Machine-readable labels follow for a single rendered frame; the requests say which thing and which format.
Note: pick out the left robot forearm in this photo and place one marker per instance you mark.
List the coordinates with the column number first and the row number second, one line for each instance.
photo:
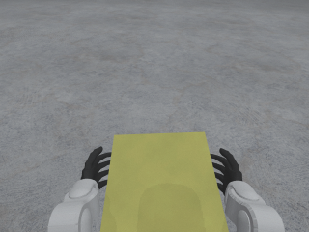
column 79, row 208

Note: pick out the carton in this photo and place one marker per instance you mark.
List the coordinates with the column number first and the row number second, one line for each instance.
column 162, row 182

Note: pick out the robot left hand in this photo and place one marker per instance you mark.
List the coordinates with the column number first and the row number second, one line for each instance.
column 92, row 167

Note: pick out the robot right hand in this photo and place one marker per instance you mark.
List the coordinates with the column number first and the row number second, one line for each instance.
column 230, row 169

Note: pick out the right robot forearm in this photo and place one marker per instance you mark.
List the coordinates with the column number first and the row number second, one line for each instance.
column 248, row 211

